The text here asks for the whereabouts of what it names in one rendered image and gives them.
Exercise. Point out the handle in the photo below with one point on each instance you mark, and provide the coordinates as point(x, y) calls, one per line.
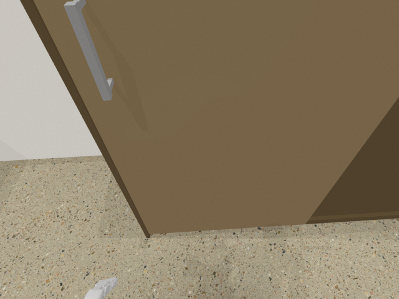
point(73, 10)

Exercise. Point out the wardrobe door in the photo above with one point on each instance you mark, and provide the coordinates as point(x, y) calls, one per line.
point(370, 183)
point(230, 114)

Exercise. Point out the left robot hand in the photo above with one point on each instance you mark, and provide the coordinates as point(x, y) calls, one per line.
point(102, 288)

